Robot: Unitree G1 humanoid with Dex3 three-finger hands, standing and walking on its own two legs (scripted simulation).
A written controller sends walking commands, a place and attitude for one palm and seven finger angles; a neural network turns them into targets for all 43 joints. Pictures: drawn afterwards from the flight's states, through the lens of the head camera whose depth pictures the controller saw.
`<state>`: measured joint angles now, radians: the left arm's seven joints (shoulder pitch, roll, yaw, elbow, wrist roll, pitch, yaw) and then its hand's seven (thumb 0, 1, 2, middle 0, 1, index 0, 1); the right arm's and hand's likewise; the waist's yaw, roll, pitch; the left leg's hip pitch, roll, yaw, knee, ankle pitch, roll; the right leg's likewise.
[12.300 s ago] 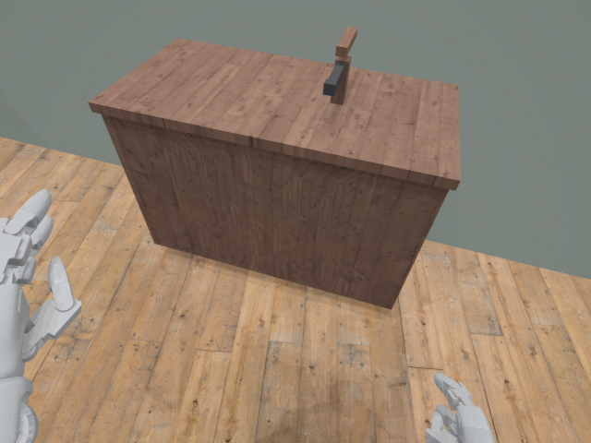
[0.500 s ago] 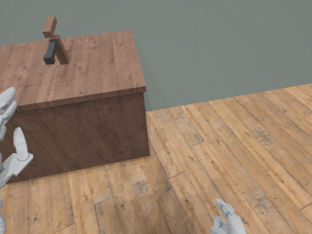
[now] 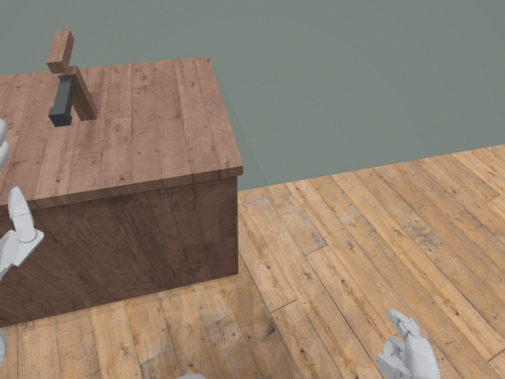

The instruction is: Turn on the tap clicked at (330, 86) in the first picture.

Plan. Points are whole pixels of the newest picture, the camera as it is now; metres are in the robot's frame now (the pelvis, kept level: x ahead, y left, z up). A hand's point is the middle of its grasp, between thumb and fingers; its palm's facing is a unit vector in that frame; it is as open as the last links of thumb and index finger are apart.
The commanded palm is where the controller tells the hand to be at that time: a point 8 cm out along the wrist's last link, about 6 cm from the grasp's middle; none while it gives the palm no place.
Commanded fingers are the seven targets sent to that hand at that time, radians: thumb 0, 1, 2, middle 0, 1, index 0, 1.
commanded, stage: take the last steps up to it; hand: left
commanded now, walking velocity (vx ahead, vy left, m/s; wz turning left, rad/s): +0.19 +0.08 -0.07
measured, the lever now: (60, 116) +0.53 +0.40 +0.09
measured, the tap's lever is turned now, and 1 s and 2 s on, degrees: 0 0 0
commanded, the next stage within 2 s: come to a stop and stand still in 0.24 s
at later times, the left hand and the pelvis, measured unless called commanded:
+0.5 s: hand (79, 185) +0.30 +0.23 +0.18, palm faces +0.35 -0.83 -0.43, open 7.4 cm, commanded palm +0.24 +0.29 +0.19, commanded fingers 0.00 0.90 0.90 -0.20 -0.30 -0.20 -0.30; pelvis +0.08 +0.01 +0.02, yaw -1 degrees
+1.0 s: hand (80, 203) +0.28 +0.22 +0.18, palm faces +0.36 -0.85 -0.40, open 7.4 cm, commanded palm +0.23 +0.27 +0.19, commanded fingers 0.00 0.90 0.90 -0.20 -0.30 -0.20 -0.30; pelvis +0.06 +0.00 +0.01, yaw -2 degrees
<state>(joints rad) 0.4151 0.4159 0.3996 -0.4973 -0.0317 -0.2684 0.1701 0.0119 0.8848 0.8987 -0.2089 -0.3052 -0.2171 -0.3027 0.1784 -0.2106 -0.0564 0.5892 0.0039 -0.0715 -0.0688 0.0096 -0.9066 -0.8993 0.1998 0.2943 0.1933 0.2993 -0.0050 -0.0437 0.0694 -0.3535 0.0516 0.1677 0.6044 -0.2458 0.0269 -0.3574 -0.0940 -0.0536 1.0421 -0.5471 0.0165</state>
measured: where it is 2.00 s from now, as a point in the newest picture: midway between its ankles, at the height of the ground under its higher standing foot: outside the picture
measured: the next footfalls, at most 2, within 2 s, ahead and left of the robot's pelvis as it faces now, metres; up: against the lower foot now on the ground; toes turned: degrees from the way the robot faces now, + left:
right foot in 0.24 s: +0.10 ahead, -0.09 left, +0.00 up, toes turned -9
left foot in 0.54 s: +0.11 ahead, +0.12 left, +0.00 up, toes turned +0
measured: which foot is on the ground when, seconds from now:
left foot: down 0.00-0.26, up 0.28-0.52, down 0.54-1.00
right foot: up 0.00-0.22, down 0.24-0.56, up 0.58-0.78, down 0.80-1.00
